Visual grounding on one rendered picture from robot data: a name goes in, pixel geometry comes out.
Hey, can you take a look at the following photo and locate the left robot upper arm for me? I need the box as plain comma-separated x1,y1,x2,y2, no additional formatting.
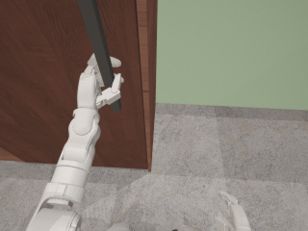
28,208,82,231

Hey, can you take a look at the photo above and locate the left robot hand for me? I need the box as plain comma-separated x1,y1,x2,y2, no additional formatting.
77,53,124,112

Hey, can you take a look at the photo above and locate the robot left forearm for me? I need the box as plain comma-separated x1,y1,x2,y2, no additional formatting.
25,107,101,231

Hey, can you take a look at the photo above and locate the handle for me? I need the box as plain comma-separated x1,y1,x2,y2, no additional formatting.
77,0,121,112

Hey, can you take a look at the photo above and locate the wardrobe door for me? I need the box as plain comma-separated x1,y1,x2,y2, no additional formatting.
0,0,148,169
0,147,15,157

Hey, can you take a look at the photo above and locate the right robot hand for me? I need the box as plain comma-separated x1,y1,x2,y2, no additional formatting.
215,191,251,231

